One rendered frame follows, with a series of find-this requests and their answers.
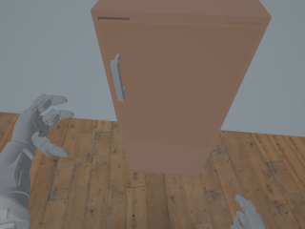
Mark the cupboard door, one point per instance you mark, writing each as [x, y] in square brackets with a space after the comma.
[179, 77]

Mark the robot left hand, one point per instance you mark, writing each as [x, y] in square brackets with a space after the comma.
[29, 123]

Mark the handle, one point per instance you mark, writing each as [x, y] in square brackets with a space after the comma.
[117, 79]

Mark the left robot forearm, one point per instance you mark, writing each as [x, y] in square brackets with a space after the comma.
[15, 182]

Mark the robot right hand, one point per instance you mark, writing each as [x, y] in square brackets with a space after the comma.
[251, 219]

